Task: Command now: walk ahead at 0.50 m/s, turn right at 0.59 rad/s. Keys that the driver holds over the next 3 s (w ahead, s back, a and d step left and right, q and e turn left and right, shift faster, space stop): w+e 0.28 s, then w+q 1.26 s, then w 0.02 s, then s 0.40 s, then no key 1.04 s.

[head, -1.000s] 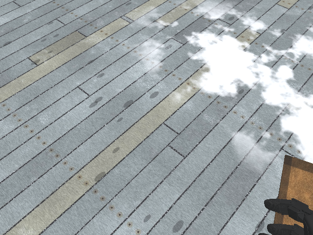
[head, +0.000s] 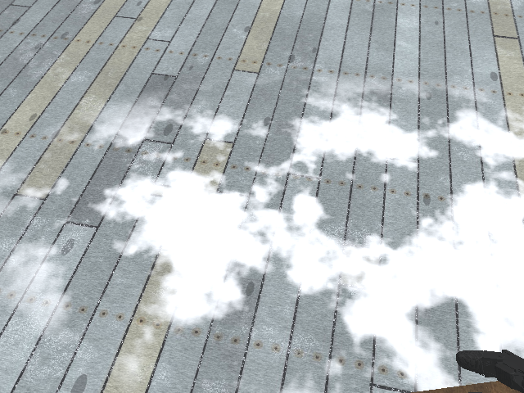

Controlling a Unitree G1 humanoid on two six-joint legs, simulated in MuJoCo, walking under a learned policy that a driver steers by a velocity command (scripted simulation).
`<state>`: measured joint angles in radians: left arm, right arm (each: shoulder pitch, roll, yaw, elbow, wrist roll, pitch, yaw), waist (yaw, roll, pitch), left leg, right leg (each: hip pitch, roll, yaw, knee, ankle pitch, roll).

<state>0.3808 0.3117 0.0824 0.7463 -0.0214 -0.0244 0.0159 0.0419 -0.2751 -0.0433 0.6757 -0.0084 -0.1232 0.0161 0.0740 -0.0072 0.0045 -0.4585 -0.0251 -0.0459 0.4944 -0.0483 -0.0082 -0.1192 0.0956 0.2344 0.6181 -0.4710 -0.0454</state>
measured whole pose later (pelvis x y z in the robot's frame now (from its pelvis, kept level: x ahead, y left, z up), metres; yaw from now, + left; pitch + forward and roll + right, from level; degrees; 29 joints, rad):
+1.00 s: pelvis +0.52 -0.06 -0.01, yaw +4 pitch +1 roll -3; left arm 0.33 0.29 0.09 0.84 -0.02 -0.05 0.02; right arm 0.07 -0.27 -0.05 0.72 0.02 -0.02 0.06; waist 0.05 0.02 0.04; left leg -0.53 0.04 0.06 0.62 -0.13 0.10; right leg 0.11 -0.05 -0.30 0.38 -0.46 0.07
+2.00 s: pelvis +0.96 +0.04 +0.01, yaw +29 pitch +1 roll -1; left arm 0.16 0.30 0.04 0.88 -0.01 -0.01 0.01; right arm 0.10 -0.27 -0.04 0.64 -0.03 0.01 0.00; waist 0.04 -0.01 0.07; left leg -0.40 -0.03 -0.06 0.51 -0.13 0.01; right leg -0.30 0.02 0.00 0.78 -0.54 0.03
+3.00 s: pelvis +0.95 +0.00 +0.02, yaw +30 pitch -2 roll +0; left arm 0.24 0.25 0.00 1.04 0.01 -0.01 0.02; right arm 0.16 -0.24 -0.04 1.07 0.00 0.01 -0.04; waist 0.01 0.00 0.04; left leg -0.25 0.00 -0.08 0.46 -0.19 -0.04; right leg -0.13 0.02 0.00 0.46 -0.30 -0.01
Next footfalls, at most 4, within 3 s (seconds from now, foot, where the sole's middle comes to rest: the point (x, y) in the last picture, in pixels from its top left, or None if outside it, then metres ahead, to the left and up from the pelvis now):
0.48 right None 0.38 -0.19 -0.76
1.00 left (277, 314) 0.69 0.04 -0.76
1.50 right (322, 221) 1.01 -0.08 -0.76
1.92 left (243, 231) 0.95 0.16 -0.76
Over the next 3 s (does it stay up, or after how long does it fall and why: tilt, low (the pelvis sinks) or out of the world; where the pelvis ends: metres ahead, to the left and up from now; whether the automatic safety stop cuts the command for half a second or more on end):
stays up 0.95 0.00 0.02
